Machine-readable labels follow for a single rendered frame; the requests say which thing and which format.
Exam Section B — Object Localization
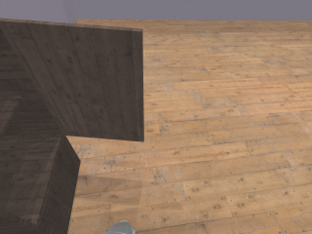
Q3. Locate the cupboard door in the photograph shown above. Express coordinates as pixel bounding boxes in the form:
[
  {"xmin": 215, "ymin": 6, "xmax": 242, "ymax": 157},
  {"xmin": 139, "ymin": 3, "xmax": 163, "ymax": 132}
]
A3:
[{"xmin": 0, "ymin": 18, "xmax": 144, "ymax": 142}]

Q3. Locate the robot left thigh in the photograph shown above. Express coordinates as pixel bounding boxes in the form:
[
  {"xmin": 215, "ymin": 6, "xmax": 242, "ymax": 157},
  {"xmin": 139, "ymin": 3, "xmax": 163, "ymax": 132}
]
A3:
[{"xmin": 105, "ymin": 222, "xmax": 137, "ymax": 234}]

